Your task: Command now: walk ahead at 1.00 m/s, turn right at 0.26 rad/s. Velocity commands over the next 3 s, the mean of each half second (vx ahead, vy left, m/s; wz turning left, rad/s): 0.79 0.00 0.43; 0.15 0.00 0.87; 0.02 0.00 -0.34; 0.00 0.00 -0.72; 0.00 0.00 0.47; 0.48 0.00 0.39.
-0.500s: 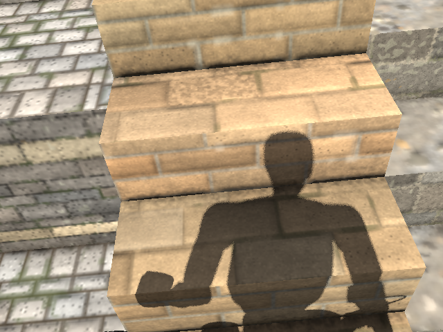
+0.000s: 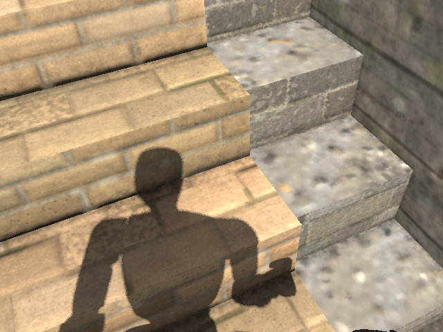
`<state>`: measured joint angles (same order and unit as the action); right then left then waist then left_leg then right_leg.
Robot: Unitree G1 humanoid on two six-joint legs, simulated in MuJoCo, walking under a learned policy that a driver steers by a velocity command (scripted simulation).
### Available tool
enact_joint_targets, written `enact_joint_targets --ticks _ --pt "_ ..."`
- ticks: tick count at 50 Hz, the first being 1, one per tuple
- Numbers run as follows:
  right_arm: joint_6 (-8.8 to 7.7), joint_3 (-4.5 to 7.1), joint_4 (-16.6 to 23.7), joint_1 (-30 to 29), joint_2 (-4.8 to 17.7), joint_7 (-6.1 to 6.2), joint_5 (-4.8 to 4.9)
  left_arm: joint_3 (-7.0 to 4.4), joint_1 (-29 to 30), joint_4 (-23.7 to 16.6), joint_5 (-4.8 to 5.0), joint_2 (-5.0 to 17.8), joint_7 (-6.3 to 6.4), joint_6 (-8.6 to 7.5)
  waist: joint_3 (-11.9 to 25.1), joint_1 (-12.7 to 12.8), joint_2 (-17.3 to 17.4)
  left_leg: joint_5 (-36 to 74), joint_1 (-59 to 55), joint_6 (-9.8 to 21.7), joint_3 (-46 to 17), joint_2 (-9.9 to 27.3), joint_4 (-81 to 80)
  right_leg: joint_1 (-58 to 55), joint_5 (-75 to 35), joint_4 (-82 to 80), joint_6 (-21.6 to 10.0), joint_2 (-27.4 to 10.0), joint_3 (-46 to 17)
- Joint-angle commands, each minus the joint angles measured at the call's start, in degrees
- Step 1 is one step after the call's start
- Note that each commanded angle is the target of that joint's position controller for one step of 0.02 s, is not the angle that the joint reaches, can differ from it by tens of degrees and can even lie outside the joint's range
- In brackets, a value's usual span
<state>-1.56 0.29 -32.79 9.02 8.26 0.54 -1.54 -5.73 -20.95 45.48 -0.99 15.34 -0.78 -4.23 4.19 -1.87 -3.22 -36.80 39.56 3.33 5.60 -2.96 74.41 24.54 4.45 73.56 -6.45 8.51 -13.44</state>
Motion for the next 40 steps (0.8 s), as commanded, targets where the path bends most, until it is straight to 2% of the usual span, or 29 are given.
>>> enact_joint_targets --ticks 1,2,5,6,7,10,11,12,13,14,15,16,17,19,20,23,25,26,27,28,29,30,31,32,33,34,36,38,40 --pt "-2.67 2.82 -2.9 -3.2 1.7 0.58 0.59 3.81 20.7 -18.2 -3.07 -4.4 -0.65 -2.17 -6.8 0.3 4.5 -16.0 -11.9 15.3 -47.8 16.7 -45.7 36.6 1.9 40.3 1.3 -4.0 -1.0" --pt "-3.44 1.83 -7.1 -0.1 -1.9 0.72 -0.04 5.28 20.7 -19.1 -3.24 -6.8 -0.34 -1.28 -6.4 2.2 3.7 -9.0 -11.0 13.0 -41.6 15.2 -45.4 36.2 3.9 41.3 1.7 -4.9 -1.3" --pt "-5.47 2.67 -12.5 3.4 -0.2 0.61 0.17 6.55 15.2 -17.8 -2.92 -6.7 -0.51 1.32 -6.9 8.2 0.2 2.1 -10.9 9.9 -29.1 13.1 -48.0 33.9 3.2 36.1 4.0 -9.9 2.3" --pt "-5.69 3.92 -10.5 0.2 5.5 1.01 1.12 5.98 14.1 -17.8 -2.9 -2.5 -1.0 1.36 -8.6 9.6 0.1 3.4 -5.7 11.2 -26.1 12.3 -52.5 27.5 8.1 23.1 5.2 -12.4 5.7" --pt "-5.96 4.79 -10.5 -2.1 8.8 1.18 0.2 5.84 15.9 -17.4 -2.69 -1.2 -1.24 1.24 -10.9 9.8 -0.4 5.6 -0.9 12.1 -21.4 9.9 -52.8 23.4 12.0 17.0 5.6 -12.6 10.5" --pt "-6.6 6.97 -8.2 -1.5 15.5 1.14 -1.04 4.29 17.2 -16.4 -0.64 1.5 -2.48 -1.32 -4.3 6.9 -0.3 22.6 -0.1 11.9 -15.0 8.7 -53.9 -4.9 18.3 -12.9 3.8 -14.9 17.3" --pt "-5.69 6.66 -7.5 2.1 16.9 -0.13 -2.74 3.92 14.8 -15.1 -0.7 3.2 -2.45 -2.66 -1.7 6.8 -4.9 26.4 -15.6 13.2 -11.4 4.6 -47.7 -1.3 31.1 -23.8 3.2 -10.8 19.5" --pt "-5.46 6.35 -7.8 3.7 15.2 -1.18 -2.85 3.41 10.9 -13.0 0.26 2.1 -1.83 -4.42 0.3 7.3 -6.7 54.5 -22.2 11.8 -10.8 2.2 -30.9 -8.0 17.2 -37.3 3.6 -8.8 21.0" --pt "-5.0 6.87 -7.7 3.5 16.0 -1.01 -0.23 3.33 5.0 -12.3 1.1 -0.1 -1.0 -5.09 4.7 12.1 1.9 68.3 -21.2 9.6 -13.8 2.4 -14.7 -21.5 -2.9 -56.0 4.2 -8.4 22.1" --pt "-4.46 6.53 -8.6 7.4 11.8 -0.96 2.45 3.41 4.3 -9.4 -0.07 0.6 -0.86 -5.67 5.3 8.0 1.3 35.9 -10.7 5.1 -13.0 -1.0 0.3 -31.7 -21.9 -60.6 4.4 -14.3 16.6" --pt "-4.49 4.33 -5.7 10.0 3.1 -0.29 5.8 3.63 1.2 -7.1 -2.16 4.5 -1.49 -5.53 9.4 2.5 -5.1 11.6 15.8 1.1 -10.8 -2.8 21.2 -53.2 -88.1 -33.3 6.5 -28.4 5.5" --pt "-4.05 5.05 -2.6 7.0 7.0 1.03 5.9 1.19 -7.3 -5.2 -3.63 10.1 -1.44 -4.52 23.7 8.1 -0.2 11.4 22.0 -0.9 -8.4 -2.8 40.7 -60.2 -97.2 -33.3 0.1 -37.8 -3.0" --pt "-3.44 4.6 -0.5 -1.1 6.0 2.01 4.36 1.66 -6.1 -4.2 -4.8 8.4 -1.16 -4.41 23.1 9.3 1.9 12.7 28.0 -1.0 -5.4 -3.1 57.1 -56.1 -72.2 -38.0 -5.9 -38.2 -5.5" --pt "-2.71 2.27 6.2 -14.7 0.3 2.08 2.98 3.56 -3.4 2.1 -5.98 2.3 0.04 -6.63 4.8 5.5 -4.4 4.4 43.7 1.1 -7.4 -3.8 78.9 -46.2 -56.5 -44.0 -6.6 -35.3 0.9" --pt "-1.4 2.09 8.3 -17.5 -0.7 2.35 2.56 3.68 -6.9 4.6 -4.65 1.3 0.57 -7.91 0.9 4.5 -6.5 -3.0 47.7 2.8 -11.5 -3.3 84.8 -43.9 -54.3 -47.4 -5.5 -36.3 2.8" --pt "1.34 1.91 7.7 -12.3 0.7 0.62 2.37 4.94 -3.7 8.6 -1.54 -4.1 -0.21 -7.53 -1.8 -5.2 3.7 -3.0 45.1 5.9 -11.2 -2.8 77.6 -34.3 -40.2 -54.5 1.5 -33.7 15.6" --pt "4.32 2.19 7.4 -10.4 2.5 0.87 2.3 4.29 8.3 5.6 -1.27 -1.0 -1.64 -6.46 -9.6 -10.0 3.4 5.9 29.7 3.5 -4.4 -2.7 56.7 -11.5 -30.8 -64.7 6.0 -26.8 29.2" --pt "5.44 2.53 8.5 -12.6 2.8 1.61 1.03 3.61 7.7 5.7 -1.45 1.6 -1.42 -6.22 -9.1 -7.5 0.4 8.2 23.7 2.3 1.5 -4.1 59.7 -9.3 -43.3 -66.9 6.1 -25.0 32.7" --pt "5.98 2.66 8.5 -7.5 4.4 1.66 1.01 2.94 15.7 3.8 -1.07 5.9 -1.15 -5.85 -6.2 -12.0 -2.0 12.1 7.2 2.2 2.6 -2.7 49.0 -2.4 -61.6 -68.3 9.2 -21.7 41.1" --pt "5.8 2.86 6.9 2.5 5.0 2.03 1.24 1.37 21.2 1.3 0.57 12.1 -0.69 -6.54 -2.7 -16.8 -9.0 11.0 -9.1 3.2 3.6 -2.8 38.8 0.6 -88.6 -64.9 10.9 -21.0 42.3" --pt "5.71 3.06 6.5 6.8 6.8 2.12 1.98 -0.61 23.7 -1.3 2.53 18.2 -0.17 -7.48 2.2 -19.0 -9.6 11.5 -21.4 4.7 1.0 -1.9 24.0 0.2 -100.1 -58.5 9.3 -23.8 37.0" --pt "5.61 4.21 7.6 8.2 10.3 2.3 1.54 -2.51 19.1 -3.1 4.39 21.7 -0.48 -6.09 7.8 -17.6 -9.4 2.2 -22.8 6.2 -6.3 -2.3 9.2 -9.1 -98.3 -44.3 7.5 -24.2 30.5" --pt "4.93 5.83 7.6 6.6 14.6 1.93 3.06 -3.16 17.1 -5.5 3.37 22.4 -1.48 -3.77 12.9 -15.2 -4.2 10.2 -29.1 4.6 -4.9 -4.9 -7.0 -14.9 -89.0 -30.9 5.2 -24.5 26.0" --pt "4.56 6.19 7.9 -3.8 14.0 2.32 5.26 -2.57 13.4 -7.6 2.89 15.3 -2.68 -1.96 10.6 -7.2 7.3 17.3 -28.4 7.0 -15.6 -6.0 -27.9 -8.5 -37.9 -10.6 6.7 -15.4 24.0" --pt "3.92 6.67 7.0 -11.6 18.1 3.9 3.26 -1.36 9.6 -12.3 -0.75 10.7 -4.41 -1.27 13.3 0.7 21.5 20.3 -29.5 16.8 -42.6 4.3 -44.5 13.0 -2.5 25.0 10.2 -3.4 19.1" --pt "3.42 6.12 6.2 -11.9 15.3 3.83 1.58 0.58 5.9 -12.4 -3.85 6.8 -4.37 -1.11 18.5 2.9 12.7 24.5 -31.9 19.9 -46.7 6.3 -43.2 22.0 0.5 41.9 10.6 -3.3 9.1" --pt "2.11 4.98 -2.5 -5.8 9.7 3.87 1.85 4.9 9.8 -15.4 -4.09 -1.9 -1.71 -1.37 5.4 4.9 8.5 23.5 -14.2 12.0 -30.1 0.0 -34.8 22.9 -5.2 36.7 7.1 -9.0 5.9" --pt "1.74 5.09 -7.4 -0.4 10.2 2.26 1.59 6.03 11.5 -14.4 -4.62 -3.7 1.05 -2.67 -2.0 4.6 1.2 45.4 -17.7 8.3 -15.8 -1.8 -41.0 27.8 6.1 36.2 5.6 -8.7 7.7" --pt "1.19 5.23 -5.5 1.7 12.8 2.07 0.72 6.41 12.2 -17.9 -3.29 -1.4 0.88 -1.49 0.2 5.0 -2.8 68.8 -23.9 12.3 -23.5 4.5 -43.3 33.1 13.2 39.2 8.0 -7.4 10.3"
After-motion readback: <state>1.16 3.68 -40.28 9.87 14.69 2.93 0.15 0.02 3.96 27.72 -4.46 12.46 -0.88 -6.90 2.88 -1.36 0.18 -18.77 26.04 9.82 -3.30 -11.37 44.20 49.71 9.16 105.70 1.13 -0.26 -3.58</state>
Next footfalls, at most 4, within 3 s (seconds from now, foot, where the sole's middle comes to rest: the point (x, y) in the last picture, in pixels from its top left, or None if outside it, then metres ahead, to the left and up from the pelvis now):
0.28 right None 0.21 -0.15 -0.65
0.74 left None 0.37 0.10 -0.46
1.16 right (218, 228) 0.60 0.03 -0.27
1.64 left None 0.32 0.14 -0.46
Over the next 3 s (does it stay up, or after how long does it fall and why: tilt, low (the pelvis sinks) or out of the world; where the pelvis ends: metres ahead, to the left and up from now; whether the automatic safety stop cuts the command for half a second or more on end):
stays up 0.46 0.20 0.41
